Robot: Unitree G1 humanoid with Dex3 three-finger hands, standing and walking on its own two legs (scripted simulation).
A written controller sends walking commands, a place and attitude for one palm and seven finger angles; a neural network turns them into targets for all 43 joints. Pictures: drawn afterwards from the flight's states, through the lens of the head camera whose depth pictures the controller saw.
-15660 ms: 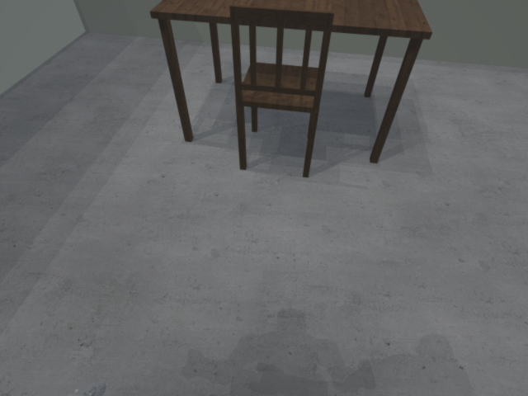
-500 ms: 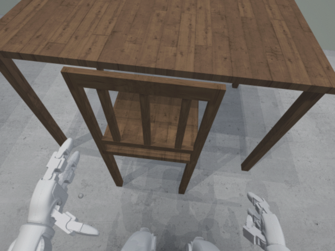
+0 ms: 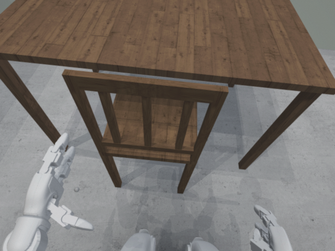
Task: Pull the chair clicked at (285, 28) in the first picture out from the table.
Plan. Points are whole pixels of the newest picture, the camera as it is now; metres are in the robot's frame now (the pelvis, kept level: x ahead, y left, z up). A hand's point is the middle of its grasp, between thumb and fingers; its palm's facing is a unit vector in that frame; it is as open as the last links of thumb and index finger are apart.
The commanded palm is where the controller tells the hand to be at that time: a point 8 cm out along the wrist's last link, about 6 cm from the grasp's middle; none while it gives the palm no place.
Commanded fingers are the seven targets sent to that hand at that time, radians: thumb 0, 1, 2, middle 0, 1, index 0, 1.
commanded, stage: raise the hand toward the chair's back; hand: left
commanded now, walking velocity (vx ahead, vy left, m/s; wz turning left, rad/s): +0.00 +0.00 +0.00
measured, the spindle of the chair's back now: (147, 123) +0.47 +0.08 -0.04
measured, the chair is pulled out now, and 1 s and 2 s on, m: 0.00 0.00 0.00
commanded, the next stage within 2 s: aim the fingers beside a spindle in 0.20 s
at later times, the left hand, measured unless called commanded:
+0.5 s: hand (92, 189) +0.24 +0.17 +0.03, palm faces -0.02 -1.00 -0.03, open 16.9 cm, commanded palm +0.23 +0.23 +0.03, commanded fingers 0.00 -0.50 0.30 -0.06 -0.08 -0.06 -0.08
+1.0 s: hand (118, 175) +0.29 +0.13 +0.01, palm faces -0.04 -1.00 -0.02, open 16.9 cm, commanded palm +0.27 +0.19 +0.01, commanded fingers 0.00 -0.50 0.30 -0.06 -0.08 -0.06 -0.08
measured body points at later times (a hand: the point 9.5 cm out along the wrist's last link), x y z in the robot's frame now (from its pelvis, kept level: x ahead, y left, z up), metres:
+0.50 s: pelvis +0.00 -0.02 -0.01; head +0.07 -0.01 +0.44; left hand +0.24 +0.23 +0.03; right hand +0.18 -0.26 -0.08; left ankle +0.02 +0.05 -0.67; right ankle +0.00 -0.12 -0.67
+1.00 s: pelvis +0.01 -0.04 -0.02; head +0.10 -0.03 +0.42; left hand +0.28 +0.19 +0.01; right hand +0.16 -0.29 -0.11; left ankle +0.02 +0.05 -0.67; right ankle +0.00 -0.12 -0.67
